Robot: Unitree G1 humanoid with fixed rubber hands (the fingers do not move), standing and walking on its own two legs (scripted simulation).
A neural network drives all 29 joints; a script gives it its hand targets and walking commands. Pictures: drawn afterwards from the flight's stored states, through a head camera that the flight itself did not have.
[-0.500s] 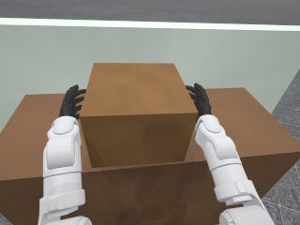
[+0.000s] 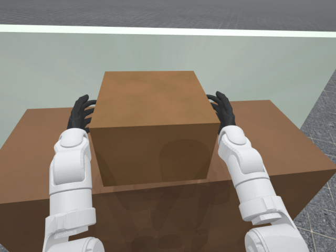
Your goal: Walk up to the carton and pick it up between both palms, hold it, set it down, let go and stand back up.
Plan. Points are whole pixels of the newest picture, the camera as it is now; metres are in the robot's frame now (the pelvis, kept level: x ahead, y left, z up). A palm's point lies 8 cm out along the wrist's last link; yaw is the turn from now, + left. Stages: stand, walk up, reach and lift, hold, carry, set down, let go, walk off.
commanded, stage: hold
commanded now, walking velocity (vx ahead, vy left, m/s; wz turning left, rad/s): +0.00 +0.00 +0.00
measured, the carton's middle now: (153, 122) +0.40 +0.01 +0.16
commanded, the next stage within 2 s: none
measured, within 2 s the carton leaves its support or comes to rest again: neither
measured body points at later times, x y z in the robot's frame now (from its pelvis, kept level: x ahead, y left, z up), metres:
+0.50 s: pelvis +0.00 +0.00 +0.00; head -0.04 +0.02 +0.45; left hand +0.37 +0.18 +0.18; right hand +0.37 -0.16 +0.18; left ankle +0.03 +0.14 -0.75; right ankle +0.01 -0.11 -0.75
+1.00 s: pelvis +0.00 +0.00 +0.00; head -0.04 +0.02 +0.45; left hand +0.37 +0.18 +0.18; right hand +0.37 -0.15 +0.18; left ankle +0.03 +0.14 -0.75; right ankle +0.01 -0.11 -0.75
